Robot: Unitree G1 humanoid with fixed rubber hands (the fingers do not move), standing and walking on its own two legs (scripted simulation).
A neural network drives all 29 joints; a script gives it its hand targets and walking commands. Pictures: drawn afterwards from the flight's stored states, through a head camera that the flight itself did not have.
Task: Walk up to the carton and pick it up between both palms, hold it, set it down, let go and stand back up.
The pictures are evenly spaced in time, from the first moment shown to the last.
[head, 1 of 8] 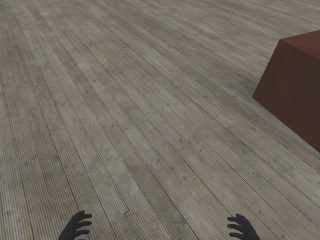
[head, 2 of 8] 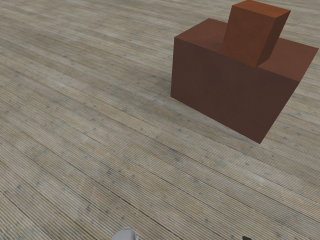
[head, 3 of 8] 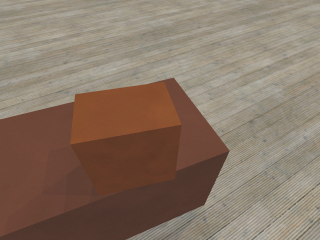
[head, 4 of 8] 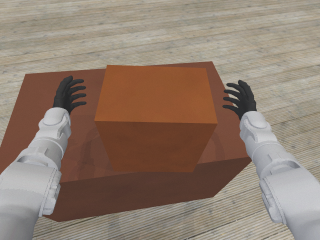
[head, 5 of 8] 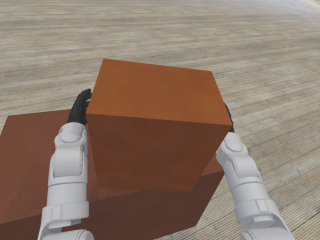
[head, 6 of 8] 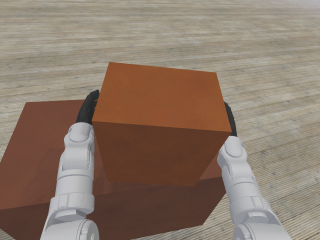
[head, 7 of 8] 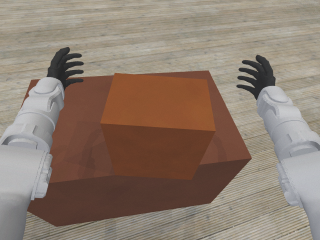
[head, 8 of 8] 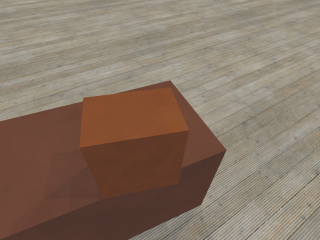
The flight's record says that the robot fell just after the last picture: no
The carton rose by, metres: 0.21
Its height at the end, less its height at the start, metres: +0.00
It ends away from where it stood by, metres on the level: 0.02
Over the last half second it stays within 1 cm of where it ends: yes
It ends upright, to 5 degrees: yes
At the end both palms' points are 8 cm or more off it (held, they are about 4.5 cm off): yes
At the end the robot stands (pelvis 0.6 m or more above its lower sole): yes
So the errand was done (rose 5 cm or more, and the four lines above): yes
